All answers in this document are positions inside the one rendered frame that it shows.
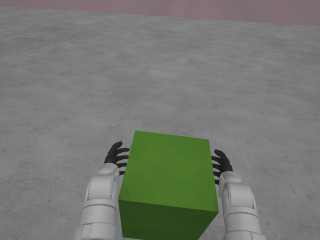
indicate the right robot forearm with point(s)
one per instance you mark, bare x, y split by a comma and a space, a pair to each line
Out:
239, 207

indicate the carton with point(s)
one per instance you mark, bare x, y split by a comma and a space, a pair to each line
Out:
168, 190

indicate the robot right hand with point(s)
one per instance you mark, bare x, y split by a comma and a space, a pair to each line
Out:
224, 164

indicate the robot left hand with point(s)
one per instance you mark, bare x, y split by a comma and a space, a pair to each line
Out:
113, 158

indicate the left robot forearm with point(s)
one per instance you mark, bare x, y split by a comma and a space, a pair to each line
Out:
97, 220

